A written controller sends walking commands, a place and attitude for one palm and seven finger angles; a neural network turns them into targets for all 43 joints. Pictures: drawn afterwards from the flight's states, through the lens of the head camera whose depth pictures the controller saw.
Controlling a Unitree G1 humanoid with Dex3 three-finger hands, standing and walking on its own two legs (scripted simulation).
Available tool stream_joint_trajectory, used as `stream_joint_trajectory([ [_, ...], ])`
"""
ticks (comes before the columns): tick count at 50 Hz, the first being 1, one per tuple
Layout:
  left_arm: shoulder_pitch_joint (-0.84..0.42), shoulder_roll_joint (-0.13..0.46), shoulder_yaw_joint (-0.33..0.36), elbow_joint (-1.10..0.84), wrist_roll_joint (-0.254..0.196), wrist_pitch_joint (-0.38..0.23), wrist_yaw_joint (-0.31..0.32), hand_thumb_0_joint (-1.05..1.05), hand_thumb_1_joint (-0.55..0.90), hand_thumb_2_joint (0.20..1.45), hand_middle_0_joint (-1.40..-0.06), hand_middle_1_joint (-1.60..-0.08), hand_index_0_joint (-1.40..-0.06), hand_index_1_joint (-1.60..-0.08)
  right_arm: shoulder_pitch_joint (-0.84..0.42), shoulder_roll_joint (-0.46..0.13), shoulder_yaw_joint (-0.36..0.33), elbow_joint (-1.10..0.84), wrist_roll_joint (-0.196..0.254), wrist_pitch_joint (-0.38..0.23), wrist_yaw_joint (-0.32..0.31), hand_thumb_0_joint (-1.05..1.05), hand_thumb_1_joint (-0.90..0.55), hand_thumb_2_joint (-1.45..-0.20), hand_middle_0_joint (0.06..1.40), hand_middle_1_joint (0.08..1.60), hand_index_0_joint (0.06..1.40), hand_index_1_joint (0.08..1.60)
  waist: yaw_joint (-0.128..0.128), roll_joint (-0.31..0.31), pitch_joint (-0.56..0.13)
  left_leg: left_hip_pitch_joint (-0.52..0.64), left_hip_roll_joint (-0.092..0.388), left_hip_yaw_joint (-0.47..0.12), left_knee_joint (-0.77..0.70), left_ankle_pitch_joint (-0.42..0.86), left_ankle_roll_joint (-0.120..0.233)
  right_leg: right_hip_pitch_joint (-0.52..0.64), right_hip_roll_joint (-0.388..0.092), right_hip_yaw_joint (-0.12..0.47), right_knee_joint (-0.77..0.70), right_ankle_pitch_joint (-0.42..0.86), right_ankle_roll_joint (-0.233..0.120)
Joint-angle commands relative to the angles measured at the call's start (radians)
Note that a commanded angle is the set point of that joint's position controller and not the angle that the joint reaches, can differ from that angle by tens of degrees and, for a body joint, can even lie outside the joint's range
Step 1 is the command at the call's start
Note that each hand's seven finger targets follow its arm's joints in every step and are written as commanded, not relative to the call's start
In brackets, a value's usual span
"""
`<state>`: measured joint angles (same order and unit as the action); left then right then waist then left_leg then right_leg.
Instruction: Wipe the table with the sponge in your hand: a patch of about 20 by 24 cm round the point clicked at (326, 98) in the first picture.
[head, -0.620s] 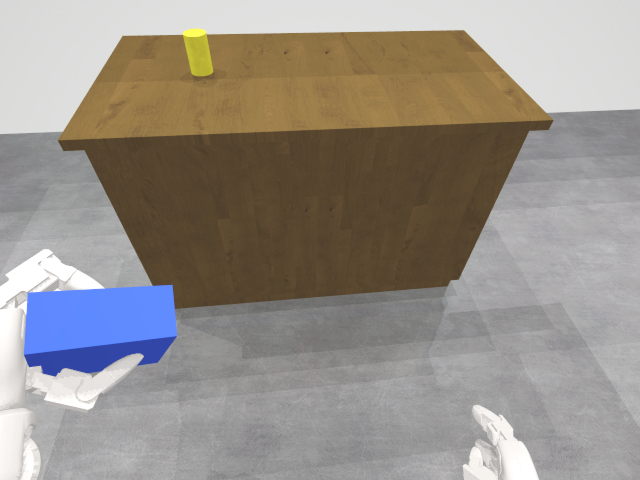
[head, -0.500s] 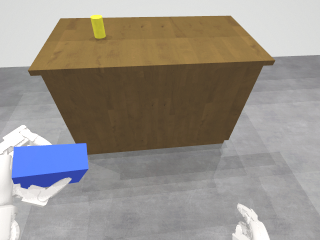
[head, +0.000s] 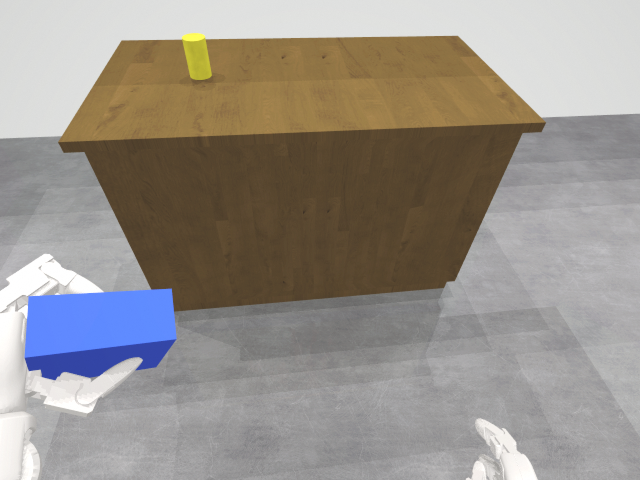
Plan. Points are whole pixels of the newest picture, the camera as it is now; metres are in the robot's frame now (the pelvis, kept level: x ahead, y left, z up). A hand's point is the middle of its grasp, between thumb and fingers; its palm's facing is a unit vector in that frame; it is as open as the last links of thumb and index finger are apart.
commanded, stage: walk to a spot facing it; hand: left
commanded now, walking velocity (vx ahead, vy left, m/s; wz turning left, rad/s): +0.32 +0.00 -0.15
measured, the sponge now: (122, 335) +0.22 +0.21 +0.14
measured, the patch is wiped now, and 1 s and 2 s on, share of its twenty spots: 0.00 0.00 0.00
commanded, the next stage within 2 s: turn to face it in 0.40 s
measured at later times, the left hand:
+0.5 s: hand (137, 252) +0.30 +0.22 +0.16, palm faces +0.39 -0.83 -0.39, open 9.3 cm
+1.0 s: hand (271, 194) +0.41 +0.10 +0.16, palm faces +0.17 -0.82 -0.54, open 9.3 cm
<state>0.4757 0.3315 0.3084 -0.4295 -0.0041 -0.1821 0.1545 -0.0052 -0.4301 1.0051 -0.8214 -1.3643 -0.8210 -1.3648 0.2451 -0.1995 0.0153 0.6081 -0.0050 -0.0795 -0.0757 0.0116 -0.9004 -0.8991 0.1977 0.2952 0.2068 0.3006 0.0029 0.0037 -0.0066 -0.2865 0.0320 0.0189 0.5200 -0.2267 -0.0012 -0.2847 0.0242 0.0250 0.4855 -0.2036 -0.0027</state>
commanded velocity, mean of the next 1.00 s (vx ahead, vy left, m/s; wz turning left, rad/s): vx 0.14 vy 0.00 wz -0.19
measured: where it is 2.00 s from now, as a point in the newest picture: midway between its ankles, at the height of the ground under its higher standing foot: outside the picture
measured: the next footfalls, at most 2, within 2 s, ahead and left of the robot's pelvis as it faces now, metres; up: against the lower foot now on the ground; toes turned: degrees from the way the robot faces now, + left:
right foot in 0.78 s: +0.24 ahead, -0.13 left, +0.00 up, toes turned -14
left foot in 1.48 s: +0.24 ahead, +0.04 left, +0.00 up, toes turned -7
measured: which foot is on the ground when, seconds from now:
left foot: down 0.00-0.80, up 0.82-1.00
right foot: down 0.00-0.48, up 0.50-0.76, down 0.78-1.00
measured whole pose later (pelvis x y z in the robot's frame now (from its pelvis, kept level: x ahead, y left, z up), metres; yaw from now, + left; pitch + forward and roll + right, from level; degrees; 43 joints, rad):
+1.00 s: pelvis +0.15 -0.09 +0.00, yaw -11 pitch +0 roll +3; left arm 0.55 0.39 0.39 -0.53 -0.02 -0.21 0.14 -0.01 -0.43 1.01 -0.82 -1.37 -0.82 -1.37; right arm 0.13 -0.21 -0.01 0.59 0.00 -0.03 -0.04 0.01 -0.90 -0.90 0.20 0.29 0.21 0.30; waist -0.04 0.00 0.10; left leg -0.48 0.05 0.03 1.12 -0.42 -0.05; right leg -0.35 0.05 -0.09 0.54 -0.21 -0.14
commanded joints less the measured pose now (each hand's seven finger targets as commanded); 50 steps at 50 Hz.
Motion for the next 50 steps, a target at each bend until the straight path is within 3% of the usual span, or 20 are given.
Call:
stream_joint_trajectory([
  [1, -0.121, 0.151, 0.106, -0.246, 0.003, -0.066, 0.031, 0.0, 0.1, 1.3, -1.2, -1.6, -1.2, -1.6, -0.114, -0.129, -0.042, -0.164, -0.003, -0.048, -0.02, 0.0, -0.9, -0.9, 0.2, 0.3, 0.2, 0.3, -0.014, 0.148, -0.024, -0.091, 0.13, -0.158, -0.239, -0.513, 0.074, -0.009, -0.009, 0.009, 0.016, -0.325, -0.022],
  [4, -0.144, 0.157, 0.115, -0.246, 0.005, -0.07, 0.035, 0.0, 0.1, 1.3, -1.2, -1.6, -1.2, -1.6, -0.102, -0.125, -0.044, -0.153, -0.005, -0.055, -0.027, 0.0, -0.9, -0.9, 0.2, 0.3, 0.2, 0.3, -0.021, 0.192, -0.024, -0.041, 0.215, -0.265, -0.261, -0.479, 0.122, -0.052, 0.015, -0.074, 0.161, -0.21, -0.012],
  [8, -0.096, 0.141, 0.1, -0.185, 0.006, -0.064, 0.028, 0.0, 0.1, 1.3, -1.2, -1.6, -1.2, -1.6, -0.096, -0.125, -0.045, -0.14, -0.008, -0.05, -0.018, 0.0, -0.9, -0.9, 0.2, 0.3, 0.2, 0.3, -0.013, 0.159, -0.049, -0.105, 0.181, -0.133, -0.152, -0.366, 0.098, 0.088, -0.01, -0.077, 0.032, -0.198, -0.026],
  [9, -0.105, 0.135, 0.093, -0.179, 0.008, -0.061, 0.025, 0.0, 0.1, 1.3, -1.2, -1.6, -1.2, -1.6, -0.099, -0.125, -0.045, -0.145, -0.006, -0.049, -0.015, 0.0, -0.9, -0.9, 0.2, 0.3, 0.2, 0.3, -0.016, 0.118, -0.032, -0.154, 0.134, -0.074, -0.078, -0.386, 0.075, 0.1, -0.041, -0.014, -0.013, -0.24, -0.052],
  [12, -0.16, 0.182, 0.101, -0.185, 0.008, -0.062, 0.026, 0.0, 0.1, 1.3, -1.2, -1.6, -1.2, -1.6, -0.121, -0.106, -0.046, -0.139, -0.002, -0.044, -0.005, 0.0, -0.9, -0.9, 0.2, 0.3, 0.2, 0.3, 0.001, -0.237, 0.036, -0.331, -0.008, 0.06, 0.39, -0.287, 0.008, 0.095, -0.331, 0.518, -0.274, -0.461, -0.215],
  [13, -0.195, 0.192, 0.104, -0.204, 0.006, -0.074, 0.029, 0.0, 0.1, 1.3, -1.2, -1.6, -1.2, -1.6, -0.132, -0.109, -0.046, -0.139, 0.0, -0.048, -0.003, 0.0, -0.9, -0.9, 0.2, 0.3, 0.2, 0.3, 0.0, -0.197, 0.036, -0.37, 0.015, 0.007, 0.489, -0.282, 0.001, 0.123, -0.37, 0.545, -0.292, -0.39, -0.254],
  [17, -0.151, 0.222, 0.153, -0.237, 0.009, -0.102, 0.031, 0.0, 0.1, 1.3, -1.2, -1.6, -1.2, -1.6, -0.126, -0.084, -0.023, -0.127, -0.009, -0.03, 0.0, 0.0, -0.9, -0.9, 0.2, 0.3, 0.2, 0.3, -0.001, -0.104, -0.029, -0.203, 0.056, 0.035, 0.276, -0.198, 0.003, 0.119, -0.281, 0.233, -0.161, 0.045, -0.216],
  [21, -0.103, 0.199, 0.157, -0.274, -0.012, -0.104, 0.037, 0.0, 0.1, 1.3, -1.2, -1.6, -1.2, -1.6, -0.111, -0.084, -0.034, -0.151, -0.011, -0.03, -0.01, 0.0, -0.9, -0.9, 0.2, 0.3, 0.2, 0.3, -0.01, -0.042, -0.111, 0.088, -0.008, 0.137, -0.039, 0.01, 0.001, 0.093, -0.173, 0.095, -0.035, 0.043, -0.131],
  [22, -0.107, 0.188, 0.146, -0.301, -0.018, -0.106, 0.037, 0.0, 0.1, 1.3, -1.2, -1.6, -1.2, -1.6, -0.095, -0.098, -0.044, -0.154, -0.007, -0.033, -0.016, 0.0, -0.9, -0.9, 0.2, 0.3, 0.2, 0.3, -0.019, 0.03, -0.125, 0.188, 0.024, 0.1, -0.103, 0.037, 0.013, 0.053, -0.139, 0.066, 0.076, 0.057, -0.097],
  [24, -0.071, 0.165, 0.125, -0.334, -0.023, -0.118, 0.038, 0.0, 0.1, 1.3, -1.2, -1.6, -1.2, -1.6, -0.088, -0.128, -0.06, -0.168, 0.003, -0.036, -0.013, 0.0, -0.9, -0.9, 0.2, 0.3, 0.2, 0.3, -0.021, 0.331, -0.147, 0.424, 0.352, -0.34, -0.176, 0.184, 0.163, -0.284, -0.015, -0.073, 0.425, -0.343, -0.005],
  [25, -0.062, 0.187, 0.142, -0.305, -0.014, -0.12, 0.038, 0.0, 0.1, 1.3, -1.2, -1.6, -1.2, -1.6, -0.085, -0.109, -0.053, -0.162, 0.003, -0.04, -0.004, 0.0, -0.9, -0.9, 0.2, 0.3, 0.2, 0.3, -0.019, 0.255, -0.114, 0.356, 0.395, -0.411, -0.22, 0.168, 0.218, -0.317, -0.013, -0.039, 0.558, -0.402, -0.011],
  [27, -0.083, 0.186, 0.131, -0.313, -0.009, -0.106, 0.029, 0.0, 0.1, 1.3, -1.2, -1.6, -1.2, -1.6, -0.081, -0.105, -0.047, -0.139, -0.008, -0.047, -0.003, 0.0, -0.9, -0.9, 0.2, 0.3, 0.2, 0.3, -0.027, 0.201, -0.044, 0.287, 0.396, -0.334, -0.208, 0.251, 0.226, -0.359, -0.076, -0.017, 0.579, -0.337, -0.003],
  [31, -0.061, 0.16, 0.106, -0.318, -0.007, -0.08, 0.022, 0.0, 0.1, 1.3, -1.2, -1.6, -1.2, -1.6, -0.069, -0.121, -0.055, -0.138, 0.004, -0.055, 0.009, 0.0, -0.9, -0.9, 0.2, 0.3, 0.2, 0.3, -0.017, 0.229, -0.063, 0.288, 0.275, 0.007, -0.115, 0.545, 0.121, -0.245, -0.051, -0.125, 0.343, -0.167, 0.013],
  [36, -0.072, 0.192, 0.152, -0.285, -0.017, -0.069, 0.007, 0.0, 0.1, 1.3, -1.2, -1.6, -1.2, -1.6, -0.085, -0.114, -0.051, -0.163, 0.005, -0.062, 0.023, 0.0, -0.9, -0.9, 0.2, 0.3, 0.2, 0.3, -0.014, 0.235, -0.078, 0.202, 0.267, 0.128, 0.008, 0.591, 0.063, -0.024, 0.006, -0.215, 0.106, -0.041, 0.019],
  [38, -0.088, 0.216, 0.179, -0.262, -0.016, -0.067, 0.001, 0.0, 0.1, 1.3, -1.2, -1.6, -1.2, -1.6, -0.102, -0.105, -0.053, -0.166, 0.013, -0.054, 0.031, 0.0, -0.9, -0.9, 0.2, 0.3, 0.2, 0.3, 0.003, 0.121, -0.115, 0.11, 0.231, 0.161, 0.207, 0.425, 0.033, 0.148, -0.033, -0.172, -0.016, 0.157, 0.007],
  [39, -0.073, 0.237, 0.19, -0.245, -0.007, -0.066, 0.004, 0.0, 0.1, 1.3, -1.2, -1.6, -1.2, -1.6, -0.097, -0.083, -0.054, -0.173, 0.013, -0.046, 0.032, 0.0, -0.9, -0.9, 0.2, 0.3, 0.2, 0.3, -0.002, -0.071, -0.163, -0.019, 0.133, 0.194, 0.422, 0.169, 0.002, 0.258, -0.168, 0.028, -0.013, 0.465, -0.06],
  [40, -0.062, 0.263, 0.224, -0.245, -0.013, -0.066, 0.008, 0.0, 0.1, 1.3, -1.2, -1.6, -1.2, -1.6, -0.139, -0.071, -0.049, -0.199, 0.008, -0.048, 0.032, 0.0, -0.9, -0.9, 0.2, 0.3, 0.2, 0.3, 0.008, -0.251, -0.167, -0.229, -0.006, 0.138, 0.632, -0.353, -0.03, 0.326, -0.345, 0.331, -0.041, 0.84, -0.175],
  [42, 0.0, 0.253, 0.247, -0.239, -0.031, -0.07, 0.009, 0.0, 0.1, 1.3, -1.2, -1.6, -1.2, -1.6, -0.117, -0.083, -0.063, -0.176, 0.01, -0.034, 0.036, 0.0, -0.9, -0.9, 0.2, 0.3, 0.2, 0.3, -0.007, -0.208, -0.174, -0.21, 0.042, -0.032, 0.71, -0.321, -0.046, 0.26, -0.348, 0.305, -0.078, 0.739, -0.124],
  [44, 0.06, 0.259, 0.267, -0.283, -0.03, -0.08, 0.013, 0.0, 0.1, 1.3, -1.2, -1.6, -1.2, -1.6, -0.148, -0.065, -0.04, -0.17, 0.009, -0.001, 0.045, 0.0, -0.9, -0.9, 0.2, 0.3, 0.2, 0.3, -0.012, -0.079, -0.197, -0.252, 0.054, -0.039, 0.72, -0.244, -0.057, 0.266, -0.317, 0.229, -0.049, 0.621, -0.146],
  [50, 0.06, 0.245, 0.242, -0.338, -0.037, -0.111, 0.029, 0.0, 0.1, 1.3, -1.2, -1.6, -1.2, -1.6, -0.153, -0.089, -0.043, -0.166, 0.0, 0.011, 0.03, 0.0, -0.9, -0.9, 0.2, 0.3, 0.2, 0.3, -0.01, -0.062, -0.207, -0.198, 0.027, 0.01, 0.491, -0.154, -0.045, 0.212, -0.266, 0.153, -0.119, 0.508, -0.104],
])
